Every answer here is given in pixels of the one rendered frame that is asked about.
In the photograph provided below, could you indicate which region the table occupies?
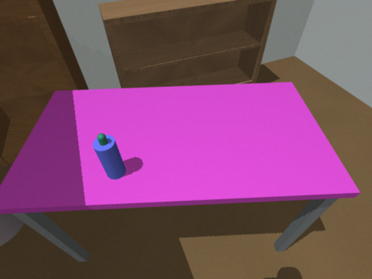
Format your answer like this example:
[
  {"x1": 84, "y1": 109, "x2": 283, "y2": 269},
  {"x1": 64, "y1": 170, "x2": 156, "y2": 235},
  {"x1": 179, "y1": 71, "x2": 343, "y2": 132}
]
[{"x1": 0, "y1": 82, "x2": 360, "y2": 262}]

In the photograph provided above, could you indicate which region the bookshelf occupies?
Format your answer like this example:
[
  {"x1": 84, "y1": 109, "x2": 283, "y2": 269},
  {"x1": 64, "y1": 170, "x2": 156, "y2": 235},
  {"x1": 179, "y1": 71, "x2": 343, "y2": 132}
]
[
  {"x1": 0, "y1": 0, "x2": 88, "y2": 167},
  {"x1": 98, "y1": 0, "x2": 277, "y2": 88}
]

